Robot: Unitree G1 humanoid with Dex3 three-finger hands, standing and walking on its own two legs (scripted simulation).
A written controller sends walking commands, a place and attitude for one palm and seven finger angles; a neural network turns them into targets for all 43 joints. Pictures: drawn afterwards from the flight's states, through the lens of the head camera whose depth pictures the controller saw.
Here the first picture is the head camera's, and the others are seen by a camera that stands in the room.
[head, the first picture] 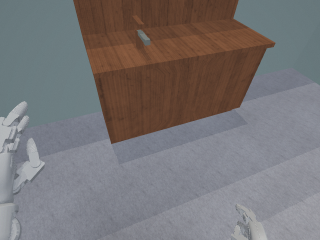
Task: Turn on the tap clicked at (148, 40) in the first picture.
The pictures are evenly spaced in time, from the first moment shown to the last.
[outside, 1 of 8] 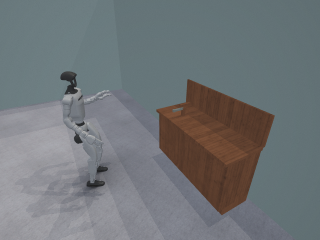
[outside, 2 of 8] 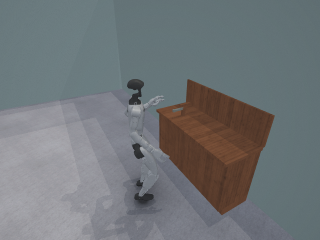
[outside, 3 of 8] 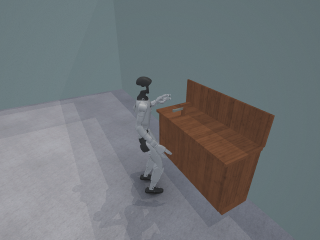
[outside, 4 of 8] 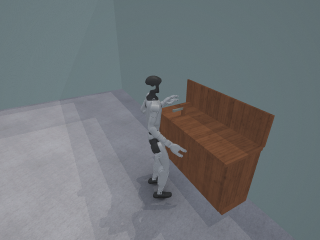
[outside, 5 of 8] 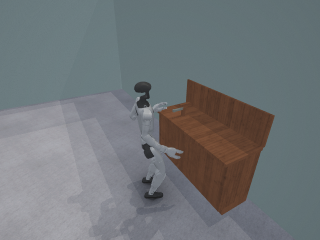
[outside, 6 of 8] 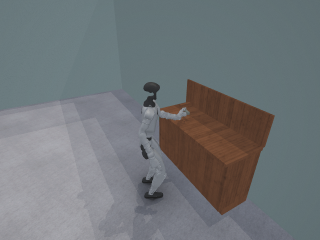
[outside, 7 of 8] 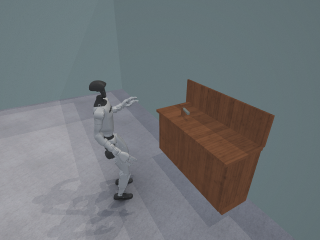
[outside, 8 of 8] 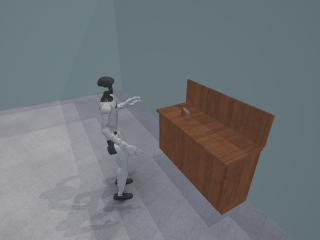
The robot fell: no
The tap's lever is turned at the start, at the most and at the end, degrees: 0 77 77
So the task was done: yes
